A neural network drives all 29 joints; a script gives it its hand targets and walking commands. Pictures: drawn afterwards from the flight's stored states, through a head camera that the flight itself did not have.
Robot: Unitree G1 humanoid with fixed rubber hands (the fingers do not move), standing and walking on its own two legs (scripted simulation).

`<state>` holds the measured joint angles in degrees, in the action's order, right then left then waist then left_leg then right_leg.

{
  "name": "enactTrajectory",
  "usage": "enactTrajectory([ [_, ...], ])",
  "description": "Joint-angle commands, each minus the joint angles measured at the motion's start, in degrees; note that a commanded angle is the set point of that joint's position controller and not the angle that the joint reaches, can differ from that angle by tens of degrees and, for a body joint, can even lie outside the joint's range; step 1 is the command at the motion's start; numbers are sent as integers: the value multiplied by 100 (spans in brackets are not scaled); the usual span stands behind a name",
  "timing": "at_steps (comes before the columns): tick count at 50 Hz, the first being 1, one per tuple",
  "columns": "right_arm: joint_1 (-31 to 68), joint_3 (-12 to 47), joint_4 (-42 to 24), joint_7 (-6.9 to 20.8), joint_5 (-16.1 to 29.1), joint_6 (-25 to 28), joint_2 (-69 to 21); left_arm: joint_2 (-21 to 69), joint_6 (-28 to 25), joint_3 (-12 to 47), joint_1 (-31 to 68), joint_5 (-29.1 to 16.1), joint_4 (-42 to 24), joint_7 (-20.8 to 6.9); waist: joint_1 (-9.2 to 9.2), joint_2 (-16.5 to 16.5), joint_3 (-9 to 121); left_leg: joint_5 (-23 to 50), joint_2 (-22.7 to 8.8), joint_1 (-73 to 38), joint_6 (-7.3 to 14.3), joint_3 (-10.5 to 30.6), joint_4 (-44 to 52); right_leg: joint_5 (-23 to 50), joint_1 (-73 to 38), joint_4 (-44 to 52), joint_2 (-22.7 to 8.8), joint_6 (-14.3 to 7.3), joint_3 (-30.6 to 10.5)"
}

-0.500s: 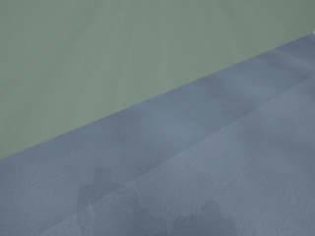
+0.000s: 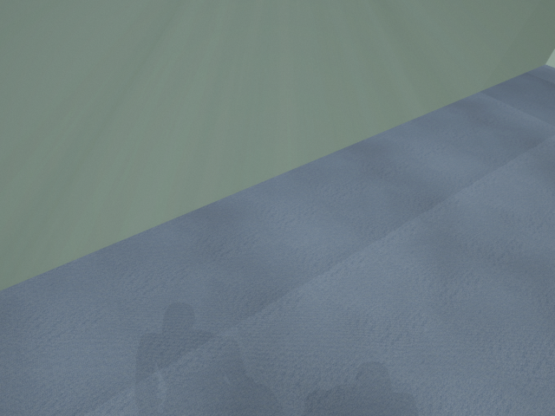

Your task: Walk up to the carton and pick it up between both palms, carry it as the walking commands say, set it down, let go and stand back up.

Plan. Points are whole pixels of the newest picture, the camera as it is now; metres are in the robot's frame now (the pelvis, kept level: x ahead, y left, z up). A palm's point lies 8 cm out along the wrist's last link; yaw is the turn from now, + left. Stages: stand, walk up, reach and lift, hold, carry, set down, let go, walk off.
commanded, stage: stand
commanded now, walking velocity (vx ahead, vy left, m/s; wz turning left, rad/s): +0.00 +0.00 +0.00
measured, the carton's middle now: out of the picture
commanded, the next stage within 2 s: walk up in 0.56 s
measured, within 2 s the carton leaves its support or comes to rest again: neither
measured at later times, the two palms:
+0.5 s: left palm out of the picture -0.03 +0.20 -0.15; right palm out of the picture -0.03 -0.19 -0.15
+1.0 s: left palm out of the picture +0.12 +0.25 -0.12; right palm out of the picture -0.02 -0.32 -0.13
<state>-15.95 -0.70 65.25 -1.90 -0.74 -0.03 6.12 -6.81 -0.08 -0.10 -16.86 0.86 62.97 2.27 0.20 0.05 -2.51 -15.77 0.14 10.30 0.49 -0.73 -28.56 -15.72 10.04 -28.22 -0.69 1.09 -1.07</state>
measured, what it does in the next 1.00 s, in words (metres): stands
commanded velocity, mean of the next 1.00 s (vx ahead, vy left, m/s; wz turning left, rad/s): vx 0.00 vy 0.00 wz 0.00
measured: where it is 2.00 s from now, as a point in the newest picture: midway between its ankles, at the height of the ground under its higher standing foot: outside the picture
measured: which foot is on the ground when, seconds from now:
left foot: down 0.00-1.00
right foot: down 0.00-0.82, up 0.84-1.00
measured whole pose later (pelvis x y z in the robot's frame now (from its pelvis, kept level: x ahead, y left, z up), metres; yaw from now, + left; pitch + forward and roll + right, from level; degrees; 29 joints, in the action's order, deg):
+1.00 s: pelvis -0.02 -0.02 -0.01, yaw -13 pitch +0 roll +4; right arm -13.3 -5.3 53.3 -5.7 -5.3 3.7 15.9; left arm -19.0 5.2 -6.5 -12.7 6.9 50.1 -4.1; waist -0.2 3.2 -1.7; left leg -17.4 -4.3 11.8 -1.2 -14.7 -30.7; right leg -21.0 31.3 -54.7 -7.1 1.9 -0.7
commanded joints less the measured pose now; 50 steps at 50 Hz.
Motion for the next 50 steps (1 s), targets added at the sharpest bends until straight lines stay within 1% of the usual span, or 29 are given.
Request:
enactTrajectory([
  [1, -280, -77, -61, -38, 13, 39, 454, -399, -42, -39, -424, -35, 7, 35, -1, 83, -415, 627, -419, 284, 132, 404, 726, 694, 275, 676, -319, -227, -271],
  [3, -493, -104, 44, -49, 17, 49, 596, -299, -56, 3, -438, -24, 24, 31, -4, -128, -305, 645, -366, 307, 141, 430, 720, 730, 87, 559, -327, -260, -243],
  [4, -442, -35, 35, -46, -5, 71, 391, -409, -44, -77, -533, -40, 104, 52, -63, -57, -332, 626, -404, 264, 134, 430, 743, 724, 176, 603, -341, -248, -268],
  [6, -530, -29, 28, -62, -1, 67, 322, -432, -28, -80, -418, 3, 101, 74, 18, -186, -349, 580, -392, 299, 109, 402, 744, 718, 215, 616, -367, -248, -267],
  [8, -472, -25, 52, -63, 1, 57, 364, -391, -5, -71, -485, 3, 145, 43, -18, -128, -379, 492, -406, 262, 114, 454, 777, 754, 189, 585, -329, -210, -257],
  [9, -485, 2, 52, -65, 13, 39, 291, -452, -27, -91, -248, -14, 71, 44, -3, 110, -342, 746, -404, 312, 122, 386, 803, 666, 161, 599, -371, -224, -277],
  [13, -406, -27, 23, -26, 5, 69, 403, -336, -15, -58, -428, -21, 206, 37, -16, -192, -284, 386, -458, 269, 148, 509, 859, 616, 199, 662, -326, -238, -267],
  [14, -339, -47, -15, -31, 5, 66, 424, -415, -18, -72, -374, 16, 184, 37, -5, 26, -318, 468, -429, 202, 133, 448, 871, 699, 266, 638, -332, -209, -254],
  [16, -498, -22, 92, -73, -12, 76, 430, -313, -22, -42, -470, -15, 253, 44, -15, 54, -246, 558, -460, 81, 149, 479, 845, 685, 303, 646, -310, -201, -216],
  [17, -484, -51, 64, -69, -2, 60, 376, -254, -20, -6, -362, 9, 259, 30, 47, -98, -341, 521, -451, 156, 111, 464, 829, 623, 381, 627, -328, -189, -196],
  [18, -507, -46, 111, -42, 35, 82, 443, -200, -35, 13, -473, -2, 254, 38, -24, -98, -197, 479, -430, 136, 122, 431, 835, 636, 301, 661, -354, -222, -252],
  [19, -508, -71, 73, -47, 7, 73, 498, -155, -45, 37, -432, -15, 262, 53, 54, 83, -176, 473, -461, 163, 145, 450, 851, 675, 239, 663, -374, -194, -220],
  [20, -580, -19, 85, -64, -14, 77, 367, -272, -52, -12, -426, -21, 284, 42, 10, 117, -285, 661, -474, 254, 153, 482, 834, 654, 209, 600, -386, -221, -239],
  [23, -676, -8, 135, -92, -12, 76, 420, -416, -33, -58, -500, 14, 283, 41, -6, -104, -192, 733, -510, 142, 160, 477, 830, 748, 206, 648, -416, -233, -261],
  [24, -650, 1, 139, -52, 1, 94, 309, -368, -15, -33, -560, -31, 347, 60, -40, 38, -240, 692, -478, 203, 193, 458, 809, 791, 222, 669, -390, -211, -260],
  [25, -562, -34, 134, -67, -46, 100, 438, -471, -54, -92, -500, -3, 290, 52, -34, -109, -222, 742, -444, 169, 143, 394, 821, 728, 189, 650, -390, -214, -259],
  [27, -546, -1, 130, -62, -17, 110, 346, -335, -59, -25, -474, -5, 289, 47, -19, 143, -139, 788, -468, 75, 147, 392, 750, 923, 192, 631, -408, -190, -226],
  [29, -624, -22, 115, -83, 17, 72, 410, -163, -41, 23, -520, -49, 313, 39, 7, -75, -286, 748, -441, 204, 135, 407, 773, 856, 277, 637, -384, -222, -277],
  [31, -543, -22, 115, -60, 3, 45, 411, -66, -26, 45, -494, -19, 300, 39, -22, -74, -457, 438, -449, 451, 128, 501, 862, 704, 220, 638, -381, -207, -225],
  [35, -585, 17, 154, -40, -24, 84, 292, -308, -48, -31, -537, -6, 293, 62, -17, 80, -328, 596, -450, 271, 127, 466, 775, 728, 176, 688, -395, -178, -269],
  [37, -678, -38, 141, -47, 20, 83, 486, -178, -61, 50, -563, 0, 296, 30, 35, -69, -482, 548, -383, 247, 103, 369, 811, 634, 365, 800, -361, -159, -249],
  [38, -29, -794, -897, -189, -250, 254, 2682, -2087, 3, -770, 694, 386, -1107, -124, 329, 337, 72, -42, -923, -683, 629, 537, 265, 210, 1976, -166, -401, -308, -793],
  [39, -202, -830, -845, -240, -375, 282, 2846, -2102, -8, -791, 1217, 448, -1386, -202, 593, -358, 251, -161, -1698, -1221, 968, 957, 864, 297, 2707, -914, -207, -227, -364],
  [40, -430, -773, -910, -323, -449, 290, 2743, -1785, 26, -718, 1459, 559, -1619, -269, 702, -610, 390, -511, -2385, -1158, 1363, 1391, 1319, -758, 2993, -2074, -239, -130, -67],
  [41, -298, -697, -1020, -353, -499, 317, 2563, -1743, 71, -699, 1628, 601, -1820, -308, 617, -572, 263, -226, -2709, -892, 1581, 1478, 1443, -842, 3259, -2863, -550, 46, -209],
  [42, -306, -711, -1088, -413, -507, 324, 2454, -1673, 107, -647, 1415, 559, -1929, -361, 526, -577, 92, 264, -2771, -452, 1671, 1321, 1475, -873, 3186, -3110, -750, 132, -427],
  [45, -145, -763, -1349, -502, -475, 443, 2344, -1547, 251, -656, 1294, 638, -2282, -617, 242, -606, 119, -406, -2870, -74, 1565, 907, 1544, -622, 2975, -2977, -1271, 109, -632],
  [47, 55, -824, -1699, -499, -471, 509, 2391, -1430, 365, -678, 1155, 626, -2427, -808, 62, -712, 125, -106, -2959, -255, 1480, 336, 1427, -526, 2826, -2623, -1362, 53, -635],
  [50, 255, -855, -2031, -370, -577, 503, 2721, -1583, 400, -678, 1321, 633, -2585, -1068, -9, -604, 309, -263, -2639, -178, 1211, -598, 1142, -211, 2123, -1771, -1186, 7, -159],
])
